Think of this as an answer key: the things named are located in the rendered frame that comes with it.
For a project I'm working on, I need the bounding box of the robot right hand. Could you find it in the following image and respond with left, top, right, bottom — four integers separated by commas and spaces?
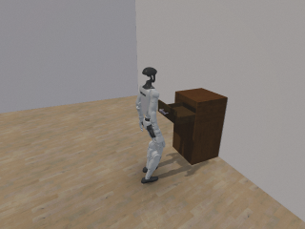
155, 135, 166, 150

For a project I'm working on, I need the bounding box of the robot right upper arm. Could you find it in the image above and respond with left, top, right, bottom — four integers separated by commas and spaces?
148, 89, 159, 117

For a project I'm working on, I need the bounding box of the robot left upper arm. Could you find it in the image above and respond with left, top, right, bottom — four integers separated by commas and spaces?
135, 84, 144, 107

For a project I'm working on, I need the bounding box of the handle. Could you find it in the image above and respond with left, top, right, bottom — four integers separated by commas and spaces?
159, 109, 168, 115

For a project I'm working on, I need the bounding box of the drawer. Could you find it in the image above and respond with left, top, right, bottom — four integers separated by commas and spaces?
157, 99, 196, 125

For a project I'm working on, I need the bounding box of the cabinet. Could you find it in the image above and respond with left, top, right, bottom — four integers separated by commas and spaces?
173, 88, 228, 165

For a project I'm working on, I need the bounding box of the robot left hand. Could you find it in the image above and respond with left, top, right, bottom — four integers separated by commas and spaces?
138, 119, 144, 132

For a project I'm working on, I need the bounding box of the right robot forearm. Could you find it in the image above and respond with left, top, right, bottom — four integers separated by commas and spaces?
150, 112, 161, 136

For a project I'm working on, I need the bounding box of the right robot shin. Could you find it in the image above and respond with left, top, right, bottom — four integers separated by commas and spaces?
145, 154, 162, 179

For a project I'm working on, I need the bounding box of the robot left thigh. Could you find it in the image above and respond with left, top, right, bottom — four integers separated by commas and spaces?
141, 121, 155, 150

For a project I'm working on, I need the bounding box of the left robot forearm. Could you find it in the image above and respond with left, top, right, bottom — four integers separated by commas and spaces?
135, 105, 144, 120

